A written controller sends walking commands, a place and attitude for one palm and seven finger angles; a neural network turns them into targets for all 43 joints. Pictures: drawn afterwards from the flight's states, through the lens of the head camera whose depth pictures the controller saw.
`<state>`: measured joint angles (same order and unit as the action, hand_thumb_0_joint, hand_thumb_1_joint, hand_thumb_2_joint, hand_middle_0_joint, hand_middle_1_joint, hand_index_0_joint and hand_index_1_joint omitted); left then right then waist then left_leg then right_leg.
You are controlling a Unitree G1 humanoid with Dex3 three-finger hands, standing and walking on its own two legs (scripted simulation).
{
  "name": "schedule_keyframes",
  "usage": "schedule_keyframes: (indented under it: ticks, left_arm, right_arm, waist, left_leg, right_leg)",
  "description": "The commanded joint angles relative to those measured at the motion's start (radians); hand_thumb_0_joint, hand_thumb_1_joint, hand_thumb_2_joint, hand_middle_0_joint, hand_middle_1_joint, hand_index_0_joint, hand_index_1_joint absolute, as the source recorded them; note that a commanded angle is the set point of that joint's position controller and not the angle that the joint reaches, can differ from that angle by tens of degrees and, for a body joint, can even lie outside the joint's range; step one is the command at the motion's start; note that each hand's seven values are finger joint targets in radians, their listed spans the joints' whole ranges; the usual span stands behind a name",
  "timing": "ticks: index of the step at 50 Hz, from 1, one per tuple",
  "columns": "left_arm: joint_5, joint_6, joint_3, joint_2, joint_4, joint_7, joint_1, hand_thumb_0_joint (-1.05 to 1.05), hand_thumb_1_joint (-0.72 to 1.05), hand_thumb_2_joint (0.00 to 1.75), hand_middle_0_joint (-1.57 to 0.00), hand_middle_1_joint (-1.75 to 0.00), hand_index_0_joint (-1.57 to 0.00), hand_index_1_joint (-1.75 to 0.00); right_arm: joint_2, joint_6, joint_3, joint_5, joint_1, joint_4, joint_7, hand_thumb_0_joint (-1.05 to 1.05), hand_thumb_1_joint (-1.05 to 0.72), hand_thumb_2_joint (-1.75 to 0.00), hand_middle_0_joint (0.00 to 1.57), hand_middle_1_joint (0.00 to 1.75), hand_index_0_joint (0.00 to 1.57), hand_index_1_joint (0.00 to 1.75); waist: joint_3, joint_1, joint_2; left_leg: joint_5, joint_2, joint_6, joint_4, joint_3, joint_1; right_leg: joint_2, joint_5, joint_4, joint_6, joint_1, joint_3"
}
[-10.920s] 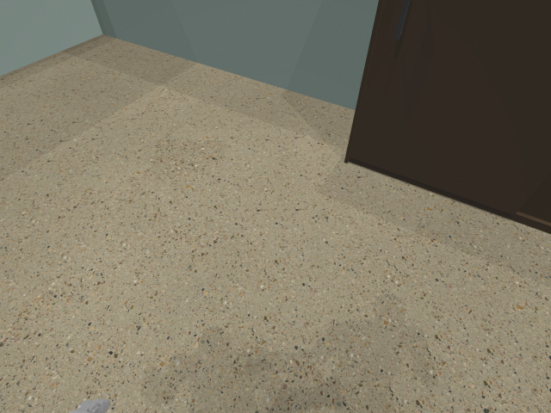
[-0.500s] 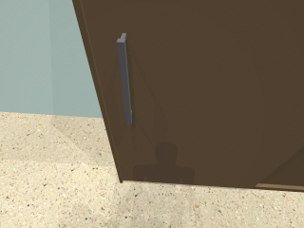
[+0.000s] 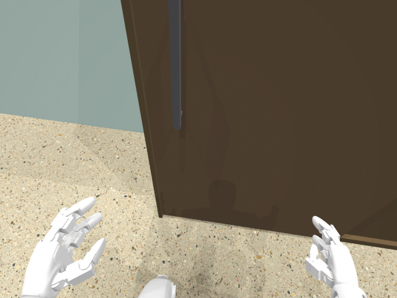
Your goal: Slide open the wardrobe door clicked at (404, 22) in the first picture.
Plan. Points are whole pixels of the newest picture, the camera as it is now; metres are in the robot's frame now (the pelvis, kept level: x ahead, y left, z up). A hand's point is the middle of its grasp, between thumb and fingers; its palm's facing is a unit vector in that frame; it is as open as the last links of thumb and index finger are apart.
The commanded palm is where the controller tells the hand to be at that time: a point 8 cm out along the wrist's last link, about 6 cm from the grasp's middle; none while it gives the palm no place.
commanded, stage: raise the hand with hooked fingers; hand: left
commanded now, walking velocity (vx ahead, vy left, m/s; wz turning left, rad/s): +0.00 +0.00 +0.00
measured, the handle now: (177, 70) +0.54 +0.11 +0.18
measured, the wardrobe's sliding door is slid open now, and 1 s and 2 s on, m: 0.00 0.00 0.00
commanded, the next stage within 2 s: move the hooked fingers beside the handle in 1.64 s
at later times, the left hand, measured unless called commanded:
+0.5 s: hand (68, 203) +0.24 +0.25 +0.10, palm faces -0.01 -1.00 -0.06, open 11.8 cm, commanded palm +0.22 +0.30 +0.12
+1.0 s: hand (30, 158) +0.27 +0.30 +0.17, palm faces +0.03 -1.00 -0.07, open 13.9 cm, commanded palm +0.25 +0.34 +0.18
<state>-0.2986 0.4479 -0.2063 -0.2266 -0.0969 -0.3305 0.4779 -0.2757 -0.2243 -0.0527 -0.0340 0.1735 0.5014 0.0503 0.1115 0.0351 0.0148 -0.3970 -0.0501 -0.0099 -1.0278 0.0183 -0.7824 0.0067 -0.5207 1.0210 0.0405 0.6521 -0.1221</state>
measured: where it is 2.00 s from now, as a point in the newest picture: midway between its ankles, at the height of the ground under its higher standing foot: outside the picture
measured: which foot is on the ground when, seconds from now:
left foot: down 0.00-1.00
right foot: down 0.00-1.00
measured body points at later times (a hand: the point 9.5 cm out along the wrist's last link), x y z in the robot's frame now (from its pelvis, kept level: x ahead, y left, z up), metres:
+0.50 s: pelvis +0.02 +0.02 +0.03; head +0.05 +0.03 +0.48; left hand +0.23 +0.30 +0.11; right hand +0.16 -0.23 -0.05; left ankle +0.07 +0.11 -0.67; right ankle +0.00 -0.10 -0.67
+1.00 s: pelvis +0.02 +0.03 +0.05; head +0.02 +0.03 +0.50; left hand +0.26 +0.35 +0.18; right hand +0.21 -0.19 -0.01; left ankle +0.07 +0.11 -0.67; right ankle +0.00 -0.10 -0.67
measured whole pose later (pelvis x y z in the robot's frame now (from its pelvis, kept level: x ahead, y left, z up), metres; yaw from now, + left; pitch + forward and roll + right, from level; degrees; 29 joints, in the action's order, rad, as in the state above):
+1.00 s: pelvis +0.02 +0.03 +0.05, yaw +1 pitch +1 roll -2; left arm -0.35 0.07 -0.39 -0.42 -0.14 -0.46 0.05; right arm -0.25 -0.25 0.08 -0.06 0.23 0.59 0.10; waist 0.03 0.04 -0.04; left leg -0.27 -0.01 -0.05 -0.66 0.04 -0.42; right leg 0.02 -0.34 0.60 -0.01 0.28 -0.10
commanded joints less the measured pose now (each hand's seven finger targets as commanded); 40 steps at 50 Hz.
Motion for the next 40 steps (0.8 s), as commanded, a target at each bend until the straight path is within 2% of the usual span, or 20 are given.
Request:
schedule_keyframes:
  ticks: [1, 2, 4, 6, 8, 9, 10, 12, 14, 17, 19, 22, 24, 27, 29, 31, 34, 35, 37, 40]
  left_arm:
    - [-0.011, 0.144, -0.010, -0.161, 0.383, 0.002, -0.298, 0.00, 0.34, 0.66, -0.24, -0.66, -0.24, -0.66]
    - [-0.013, 0.128, -0.014, -0.174, 0.354, -0.015, -0.294, 0.00, 0.32, 0.65, -0.24, -0.68, -0.24, -0.68]
    - [-0.023, 0.059, -0.057, -0.218, 0.244, -0.054, -0.272, 0.00, 0.27, 0.63, -0.25, -0.70, -0.25, -0.70]
    - [-0.037, -0.014, -0.078, -0.231, 0.239, -0.082, -0.259, 0.00, 0.22, 0.61, -0.25, -0.74, -0.25, -0.74]
    - [-0.060, -0.079, -0.132, -0.247, 0.230, -0.081, -0.213, 0.00, 0.18, 0.59, -0.25, -0.76, -0.25, -0.76]
    - [-0.074, -0.106, -0.184, -0.273, 0.192, -0.075, -0.186, 0.00, 0.15, 0.58, -0.25, -0.78, -0.25, -0.78]
    - [-0.084, -0.116, -0.184, -0.254, 0.220, -0.070, -0.176, 0.00, 0.13, 0.57, -0.25, -0.80, -0.25, -0.80]
    - [-0.098, -0.122, -0.202, -0.243, 0.210, -0.053, -0.156, 0.00, 0.08, 0.55, -0.26, -0.82, -0.26, -0.82]
    - [-0.098, -0.111, -0.205, -0.245, 0.212, -0.044, -0.173, 0.00, 0.04, 0.53, -0.26, -0.86, -0.26, -0.86]
    - [-0.084, -0.093, -0.168, -0.219, 0.234, -0.045, -0.178, 0.00, -0.03, 0.50, -0.27, -0.90, -0.27, -0.90]
    - [-0.083, -0.096, -0.173, -0.236, 0.214, -0.053, -0.207, 0.00, -0.08, 0.48, -0.27, -0.93, -0.27, -0.93]
    - [-0.077, -0.099, -0.188, -0.270, 0.262, -0.063, -0.243, 0.00, -0.15, 0.45, -0.27, -0.98, -0.27, -0.98]
    - [-0.080, -0.111, -0.199, -0.290, 0.265, -0.059, -0.286, 0.00, -0.20, 0.43, -0.28, -1.00, -0.28, -1.00]
    - [-0.082, -0.123, -0.209, -0.300, 0.286, -0.049, -0.329, 0.00, -0.27, 0.40, -0.28, -1.05, -0.28, -1.05]
    - [-0.078, -0.140, -0.234, -0.332, 0.277, -0.047, -0.342, 0.00, -0.31, 0.38, -0.29, -1.08, -0.29, -1.08]
    - [-0.081, -0.160, -0.224, -0.320, 0.282, -0.055, -0.358, 0.00, -0.36, 0.36, -0.29, -1.11, -0.29, -1.11]
    - [-0.087, -0.209, -0.230, -0.329, 0.224, -0.072, -0.399, 0.00, -0.43, 0.33, -0.29, -1.15, -0.29, -1.15]
    - [-0.091, -0.223, -0.237, -0.335, 0.214, -0.081, -0.411, 0.00, -0.45, 0.32, -0.30, -1.17, -0.30, -1.17]
    - [-0.085, -0.248, -0.234, -0.346, 0.214, -0.090, -0.461, 0.00, -0.50, 0.30, -0.30, -1.20, -0.30, -1.20]
    - [-0.084, -0.276, -0.248, -0.371, 0.203, -0.100, -0.533, 0.00, -0.50, 0.30, -0.30, -1.20, -0.30, -1.20]
  right_arm:
    - [-0.094, -0.069, 0.002, 0.001, 0.017, -0.078, 0.033, 0.00, -0.90, -0.90, 0.20, 0.30, 0.20, 0.30]
    - [-0.099, -0.076, 0.003, -0.002, 0.018, -0.068, 0.038, 0.00, -0.90, -0.90, 0.20, 0.30, 0.20, 0.30]
    - [-0.111, -0.078, 0.011, -0.012, 0.013, -0.055, 0.046, 0.00, -0.90, -0.90, 0.20, 0.30, 0.20, 0.30]
    - [-0.110, -0.080, 0.015, -0.019, 0.002, -0.066, 0.050, 0.00, -0.90, -0.90, 0.20, 0.30, 0.20, 0.30]
    - [-0.099, -0.082, 0.016, -0.019, -0.008, -0.073, 0.052, 0.00, -0.90, -0.90, 0.20, 0.30, 0.20, 0.30]
    - [-0.096, -0.080, 0.017, -0.016, -0.014, -0.070, 0.050, 0.00, -0.90, -0.90, 0.20, 0.30, 0.20, 0.30]
    - [-0.087, -0.080, 0.020, -0.015, -0.017, -0.078, 0.046, 0.00, -0.90, -0.90, 0.20, 0.30, 0.20, 0.30]
    - [-0.083, -0.080, 0.017, -0.014, -0.021, -0.073, 0.043, 0.00, -0.90, -0.90, 0.20, 0.30, 0.20, 0.30]
    - [-0.087, -0.084, 0.017, -0.010, -0.018, -0.071, 0.038, 0.00, -0.90, -0.90, 0.20, 0.30, 0.20, 0.30]
    - [-0.096, -0.096, 0.015, -0.012, 0.005, -0.070, 0.031, 0.00, -0.90, -0.90, 0.20, 0.30, 0.20, 0.30]
    - [-0.108, -0.101, 0.015, -0.012, 0.014, -0.063, 0.031, 0.00, -0.90, -0.90, 0.20, 0.30, 0.20, 0.30]
    - [-0.115, -0.109, 0.015, -0.018, 0.028, -0.062, 0.035, 0.00, -0.90, -0.90, 0.20, 0.30, 0.20, 0.30]
    - [-0.119, -0.109, 0.021, -0.018, 0.027, -0.059, 0.040, 0.00, -0.90, -0.90, 0.20, 0.30, 0.20, 0.30]
    - [-0.117, -0.111, 0.025, -0.022, 0.024, -0.059, 0.047, 0.00, -0.90, -0.90, 0.20, 0.30, 0.20, 0.30]
    - [-0.121, -0.108, 0.030, -0.020, 0.027, -0.052, 0.047, 0.00, -0.90, -0.90, 0.20, 0.30, 0.20, 0.30]
    - [-0.118, -0.106, 0.032, -0.023, 0.020, -0.058, 0.046, 0.00, -0.90, -0.90, 0.20, 0.30, 0.20, 0.30]
    - [-0.123, -0.098, 0.039, -0.024, 0.018, -0.058, 0.049, 0.00, -0.90, -0.90, 0.20, 0.30, 0.20, 0.30]
    - [-0.124, -0.096, 0.038, -0.028, 0.014, -0.061, 0.050, 0.00, -0.90, -0.90, 0.20, 0.30, 0.20, 0.30]
    - [-0.124, -0.092, 0.044, -0.029, 0.005, -0.067, 0.053, 0.00, -0.90, -0.90, 0.20, 0.30, 0.20, 0.30]
    - [-0.122, -0.087, 0.052, -0.031, -0.004, -0.068, 0.059, 0.00, -0.90, -0.90, 0.20, 0.30, 0.20, 0.30]
  waist:
    - [0.093, -0.100, -0.137]
    - [0.089, -0.105, -0.115]
    - [0.065, -0.088, -0.105]
    - [0.106, -0.061, -0.122]
    - [0.159, -0.033, -0.091]
    - [0.167, -0.009, -0.082]
    - [0.178, -0.006, -0.059]
    - [0.150, -0.003, -0.017]
    - [0.121, 0.002, -0.021]
    - [0.136, -0.015, -0.048]
    - [0.110, -0.020, -0.010]
    - [0.150, -0.022, -0.070]
    - [0.117, -0.020, -0.080]
    - [0.126, -0.023, -0.103]
    - [0.120, -0.012, -0.107]
    - [0.129, -0.017, -0.131]
    - [0.075, -0.016, -0.100]
    - [0.082, -0.019, -0.089]
    - [0.079, -0.017, -0.123]
    - [0.077, -0.018, -0.133]
  left_leg:
    - [0.028, 0.023, -0.028, 0.109, -0.051, 0.187]
    - [0.025, 0.022, -0.029, 0.111, -0.053, 0.180]
    - [0.021, 0.024, -0.027, 0.126, -0.055, 0.161]
    - [0.042, 0.029, -0.028, 0.162, -0.051, 0.194]
    - [0.095, 0.030, -0.028, 0.190, -0.049, 0.230]
    - [0.129, 0.032, -0.023, 0.200, -0.055, 0.234]
    - [0.160, 0.031, -0.023, 0.214, -0.052, 0.250]
    - [0.172, 0.031, -0.020, 0.233, -0.049, 0.252]
    - [0.187, 0.032, -0.017, 0.251, -0.052, 0.265]
    - [0.200, 0.031, -0.021, 0.276, -0.045, 0.321]
    - [0.197, 0.032, -0.022, 0.286, -0.052, 0.320]
    - [0.203, 0.030, -0.022, 0.313, -0.051, 0.378]
    - [0.189, 0.029, -0.021, 0.332, -0.058, 0.389]
    - [0.178, 0.026, -0.018, 0.365, -0.068, 0.437]
    - [0.212, 0.024, -0.015, 0.381, -0.074, 0.456]
    - [0.240, 0.023, -0.014, 0.392, -0.072, 0.490]
    - [0.223, 0.023, -0.012, 0.417, -0.076, 0.481]
    - [0.227, 0.023, -0.014, 0.421, -0.073, 0.492]
    - [0.208, 0.023, -0.012, 0.440, -0.080, 0.508]
    - [0.192, 0.025, -0.013, 0.462, -0.083, 0.537]
  right_leg:
    - [-0.014, 0.023, -0.259, -0.019, 0.083, 0.160]
    - [-0.014, 0.026, -0.269, -0.023, 0.076, 0.159]
    - [-0.014, 0.007, -0.298, -0.024, 0.046, 0.171]
    - [-0.004, 0.021, -0.324, -0.027, -0.012, 0.171]
    - [0.002, 0.086, -0.337, -0.034, -0.079, 0.160]
    - [-0.001, 0.128, -0.332, -0.029, -0.120, 0.152]
    - [0.001, 0.179, -0.330, -0.035, -0.138, 0.138]
    - [-0.002, 0.209, -0.339, -0.042, -0.140, 0.125]
    - [-0.011, 0.228, -0.335, -0.035, -0.145, 0.109]
    - [-0.018, 0.262, -0.330, -0.036, -0.123, 0.080]
    - [-0.023, 0.259, -0.340, -0.035, -0.127, 0.079]
    - [-0.022, 0.262, -0.345, -0.031, -0.138, 0.065]
    - [-0.026, 0.246, -0.359, -0.026, -0.144, 0.063]
    - [-0.026, 0.240, -0.375, -0.025, -0.153, 0.051]
    - [-0.029, 0.273, -0.381, -0.017, -0.187, 0.044]
    - [-0.028, 0.306, -0.391, -0.020, -0.195, 0.041]
    - [-0.032, 0.305, -0.418, -0.019, -0.212, 0.038]
    - [-0.032, 0.313, -0.425, -0.022, -0.213, 0.038]
    - [-0.031, 0.292, -0.436, -0.021, -0.214, 0.036]
    - [-0.033, 0.278, -0.464, -0.018, -0.232, 0.040]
